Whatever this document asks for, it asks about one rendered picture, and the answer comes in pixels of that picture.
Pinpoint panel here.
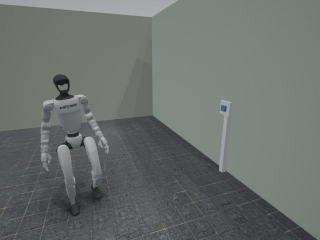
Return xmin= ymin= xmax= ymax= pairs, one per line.
xmin=219 ymin=100 xmax=232 ymax=173

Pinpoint left robot hand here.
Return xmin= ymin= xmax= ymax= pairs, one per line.
xmin=98 ymin=136 xmax=109 ymax=154

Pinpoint robot right upper arm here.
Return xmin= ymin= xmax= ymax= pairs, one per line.
xmin=42 ymin=99 xmax=54 ymax=130

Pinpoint right robot forearm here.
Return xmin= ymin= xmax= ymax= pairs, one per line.
xmin=40 ymin=122 xmax=50 ymax=153

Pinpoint robot right foot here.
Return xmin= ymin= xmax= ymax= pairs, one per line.
xmin=69 ymin=201 xmax=80 ymax=216

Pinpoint robot left upper arm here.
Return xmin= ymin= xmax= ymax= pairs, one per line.
xmin=76 ymin=94 xmax=93 ymax=121

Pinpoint robot right thigh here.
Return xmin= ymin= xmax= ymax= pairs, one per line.
xmin=56 ymin=142 xmax=76 ymax=187

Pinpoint right robot hand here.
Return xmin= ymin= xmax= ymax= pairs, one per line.
xmin=41 ymin=152 xmax=52 ymax=171

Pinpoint left robot forearm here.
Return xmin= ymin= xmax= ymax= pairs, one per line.
xmin=89 ymin=113 xmax=103 ymax=138

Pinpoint button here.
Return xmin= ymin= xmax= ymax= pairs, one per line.
xmin=220 ymin=105 xmax=227 ymax=112

